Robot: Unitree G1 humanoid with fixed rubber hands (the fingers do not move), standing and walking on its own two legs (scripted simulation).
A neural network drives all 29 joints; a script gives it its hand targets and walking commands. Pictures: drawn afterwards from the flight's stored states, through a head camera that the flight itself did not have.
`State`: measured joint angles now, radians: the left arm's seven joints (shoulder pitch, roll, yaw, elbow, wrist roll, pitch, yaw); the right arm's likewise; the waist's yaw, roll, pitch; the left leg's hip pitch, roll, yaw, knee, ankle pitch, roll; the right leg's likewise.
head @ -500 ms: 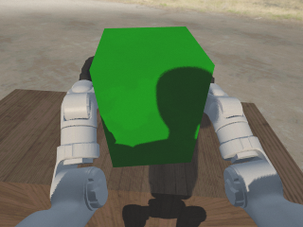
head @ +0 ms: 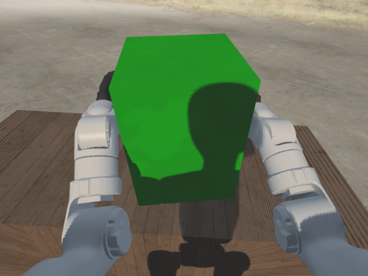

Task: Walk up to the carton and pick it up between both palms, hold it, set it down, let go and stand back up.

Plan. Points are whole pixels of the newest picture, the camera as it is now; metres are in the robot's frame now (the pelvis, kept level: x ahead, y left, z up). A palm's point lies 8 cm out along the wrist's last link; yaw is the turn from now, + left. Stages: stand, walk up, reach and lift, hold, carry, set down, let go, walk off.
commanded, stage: hold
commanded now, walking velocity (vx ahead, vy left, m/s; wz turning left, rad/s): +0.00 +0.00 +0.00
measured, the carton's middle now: (181, 120) +0.36 -0.01 +0.23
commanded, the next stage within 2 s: none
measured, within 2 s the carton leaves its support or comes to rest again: neither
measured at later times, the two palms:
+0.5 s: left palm (107, 107) +0.37 +0.14 +0.26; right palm (250, 108) +0.37 -0.15 +0.25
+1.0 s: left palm (104, 106) +0.37 +0.15 +0.26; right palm (247, 107) +0.37 -0.15 +0.25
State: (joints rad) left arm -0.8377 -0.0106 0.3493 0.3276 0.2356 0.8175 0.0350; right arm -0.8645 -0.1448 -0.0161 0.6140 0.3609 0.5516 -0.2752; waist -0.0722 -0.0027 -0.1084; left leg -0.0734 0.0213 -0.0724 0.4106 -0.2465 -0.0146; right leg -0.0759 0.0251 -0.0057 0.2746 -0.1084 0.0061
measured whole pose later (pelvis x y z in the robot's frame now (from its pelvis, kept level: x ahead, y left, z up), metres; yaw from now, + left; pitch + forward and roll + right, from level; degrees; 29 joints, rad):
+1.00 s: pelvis +0.00 +0.00 +0.00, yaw +1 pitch -5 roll -2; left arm -0.87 0.00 0.36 0.34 0.23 0.83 0.04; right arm -0.89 -0.14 -0.02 0.64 0.37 0.56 -0.28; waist -0.08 -0.01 -0.11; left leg -0.09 0.02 -0.09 0.42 -0.25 -0.02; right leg -0.08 0.03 -0.01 0.27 -0.11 0.00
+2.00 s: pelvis +0.00 +0.00 +0.00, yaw +1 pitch -5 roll -2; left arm -0.87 0.00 0.36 0.36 0.23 0.83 0.04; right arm -0.89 -0.14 -0.02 0.64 0.37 0.56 -0.28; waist -0.08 -0.01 -0.12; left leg -0.09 0.02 -0.10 0.42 -0.24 -0.02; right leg -0.08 0.03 0.00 0.27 -0.11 0.00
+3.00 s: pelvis +0.00 +0.00 +0.00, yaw +1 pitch -5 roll -2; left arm -0.87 0.00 0.36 0.35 0.23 0.83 0.05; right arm -0.89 -0.15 -0.01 0.64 0.38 0.57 -0.28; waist -0.08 0.00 -0.12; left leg -0.09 0.02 -0.10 0.42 -0.25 -0.02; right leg -0.08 0.04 0.01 0.28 -0.11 0.00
